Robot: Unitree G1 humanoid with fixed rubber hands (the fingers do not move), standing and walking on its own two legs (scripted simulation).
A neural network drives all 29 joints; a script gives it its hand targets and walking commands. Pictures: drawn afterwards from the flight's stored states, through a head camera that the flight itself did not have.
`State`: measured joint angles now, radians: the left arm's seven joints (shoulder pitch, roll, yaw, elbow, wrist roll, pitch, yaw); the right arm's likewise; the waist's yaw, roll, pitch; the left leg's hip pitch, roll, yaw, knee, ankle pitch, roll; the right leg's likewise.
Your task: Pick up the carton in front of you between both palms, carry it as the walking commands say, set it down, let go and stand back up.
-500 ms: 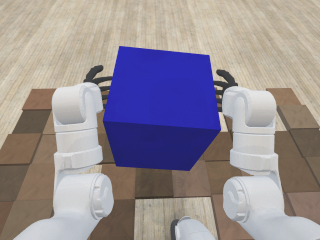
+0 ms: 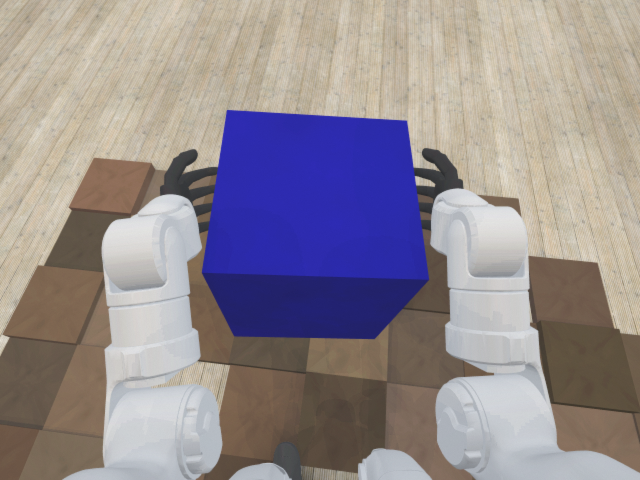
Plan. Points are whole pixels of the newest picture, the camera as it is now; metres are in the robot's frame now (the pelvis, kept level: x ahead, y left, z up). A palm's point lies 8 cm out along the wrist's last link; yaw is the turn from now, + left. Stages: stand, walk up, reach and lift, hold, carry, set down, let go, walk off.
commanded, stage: carry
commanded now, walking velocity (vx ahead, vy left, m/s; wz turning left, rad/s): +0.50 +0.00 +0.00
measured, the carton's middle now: (311, 240) +0.39 +0.02 +0.00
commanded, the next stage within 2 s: none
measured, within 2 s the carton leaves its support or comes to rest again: neither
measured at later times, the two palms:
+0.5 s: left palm out of the picture +0.66 +0.18 +0.19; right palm out of the picture +0.70 -0.11 +0.19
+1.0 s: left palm out of the picture +0.97 +0.18 +0.13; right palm out of the picture +0.94 -0.11 +0.14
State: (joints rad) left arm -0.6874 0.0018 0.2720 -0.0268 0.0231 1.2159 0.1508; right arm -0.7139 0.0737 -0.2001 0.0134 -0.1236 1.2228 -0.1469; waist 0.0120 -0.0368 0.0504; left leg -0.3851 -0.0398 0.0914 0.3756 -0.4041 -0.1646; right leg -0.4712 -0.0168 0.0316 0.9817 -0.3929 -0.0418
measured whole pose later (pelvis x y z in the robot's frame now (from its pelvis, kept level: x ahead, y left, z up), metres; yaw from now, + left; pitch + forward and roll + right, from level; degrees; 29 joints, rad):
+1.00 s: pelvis +0.59 +0.06 +0.01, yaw -2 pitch +4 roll -2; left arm -0.78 -0.04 0.27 0.18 0.13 1.32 0.17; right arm -0.79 0.03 -0.25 0.23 -0.08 1.34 -0.20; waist -0.07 0.00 -0.02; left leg -0.25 -0.06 0.07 0.43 -0.23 0.12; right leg -0.70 -0.04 -0.02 0.99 -0.25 0.00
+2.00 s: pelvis +1.20 +0.01 -0.02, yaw -4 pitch +4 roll +2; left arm -0.49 -0.11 0.17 -0.11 0.14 1.26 0.14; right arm -0.50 0.14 -0.19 -0.13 -0.10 1.25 -0.26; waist -0.04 -0.04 -0.09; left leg -0.19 0.02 0.13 0.58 -0.26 0.03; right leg -0.40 -0.04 -0.11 0.37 0.02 -0.02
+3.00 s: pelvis +1.78 -0.03 -0.02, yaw -1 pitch +4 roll +0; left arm -0.34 -0.17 0.14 -0.13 0.14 1.29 0.22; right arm -0.35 0.17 -0.18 -0.14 -0.13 1.27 -0.24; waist 0.01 0.01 -0.14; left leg -0.42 0.06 0.07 1.04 -0.41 0.00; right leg -0.31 -0.03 -0.21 0.41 -0.17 -0.07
